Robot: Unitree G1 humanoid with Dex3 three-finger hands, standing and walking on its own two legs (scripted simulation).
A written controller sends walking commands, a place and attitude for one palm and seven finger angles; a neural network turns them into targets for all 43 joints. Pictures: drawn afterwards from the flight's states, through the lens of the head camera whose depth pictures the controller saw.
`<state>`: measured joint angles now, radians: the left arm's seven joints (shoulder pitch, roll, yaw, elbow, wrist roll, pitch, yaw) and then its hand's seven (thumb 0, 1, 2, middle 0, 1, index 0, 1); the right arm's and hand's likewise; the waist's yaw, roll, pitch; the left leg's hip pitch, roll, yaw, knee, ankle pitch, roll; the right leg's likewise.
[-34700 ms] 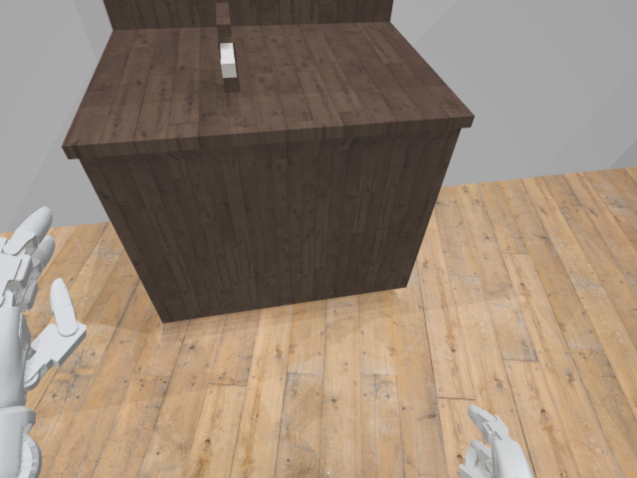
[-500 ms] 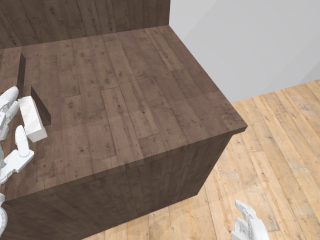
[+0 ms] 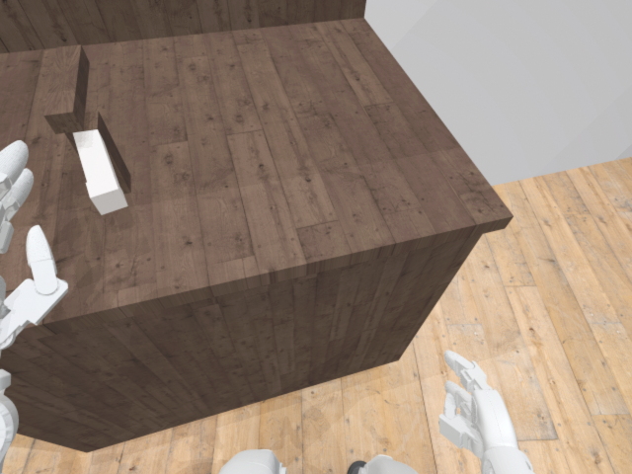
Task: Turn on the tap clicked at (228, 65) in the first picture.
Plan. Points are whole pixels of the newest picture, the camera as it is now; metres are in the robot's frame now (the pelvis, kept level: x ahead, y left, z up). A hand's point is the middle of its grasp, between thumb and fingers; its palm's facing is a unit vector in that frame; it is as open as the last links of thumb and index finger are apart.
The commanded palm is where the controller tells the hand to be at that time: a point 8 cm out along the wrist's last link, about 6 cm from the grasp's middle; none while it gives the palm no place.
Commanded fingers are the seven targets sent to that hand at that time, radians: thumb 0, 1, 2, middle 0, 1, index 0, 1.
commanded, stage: come to a stop and stand still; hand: left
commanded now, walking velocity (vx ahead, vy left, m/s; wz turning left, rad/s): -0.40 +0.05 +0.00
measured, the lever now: (107, 194) +0.34 +0.29 +0.15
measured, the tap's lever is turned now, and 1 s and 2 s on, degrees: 13 13 13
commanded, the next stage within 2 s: look again from close up in 1.40 s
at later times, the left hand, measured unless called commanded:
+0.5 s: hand out of the picture +0.16 +0.28 +0.17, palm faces +0.42 -0.82 -0.38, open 7.4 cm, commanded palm +0.10 +0.30 +0.19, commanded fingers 0.00 0.90 0.90 -0.20 -0.30 -0.20 -0.30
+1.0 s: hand (28, 311) +0.20 +0.28 +0.17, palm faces +0.42 -0.84 -0.33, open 7.4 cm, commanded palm +0.14 +0.30 +0.19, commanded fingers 0.00 0.90 0.90 -0.20 -0.30 -0.20 -0.30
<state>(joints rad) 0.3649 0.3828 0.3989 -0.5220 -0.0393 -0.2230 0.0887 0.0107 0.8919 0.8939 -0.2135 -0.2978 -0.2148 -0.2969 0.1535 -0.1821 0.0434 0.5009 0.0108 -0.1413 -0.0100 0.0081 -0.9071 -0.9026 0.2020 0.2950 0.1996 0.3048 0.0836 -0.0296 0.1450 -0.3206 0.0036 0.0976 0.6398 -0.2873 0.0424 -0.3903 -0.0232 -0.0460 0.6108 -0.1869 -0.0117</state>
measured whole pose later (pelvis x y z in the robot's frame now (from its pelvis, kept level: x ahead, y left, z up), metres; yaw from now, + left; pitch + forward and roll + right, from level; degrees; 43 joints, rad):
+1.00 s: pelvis -0.03 +0.02 +0.02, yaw -1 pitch -1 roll +0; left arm 0.35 0.32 0.35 -0.35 -0.03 -0.20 0.09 0.01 0.89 0.89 -0.22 -0.30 -0.22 -0.30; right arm 0.24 -0.21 0.04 0.58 0.00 -0.17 -0.03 0.01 -0.91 -0.90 0.20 0.30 0.20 0.30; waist 0.05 -0.02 0.03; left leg -0.17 0.01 0.09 0.45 -0.26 0.03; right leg -0.26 0.02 0.01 0.40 -0.12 -0.01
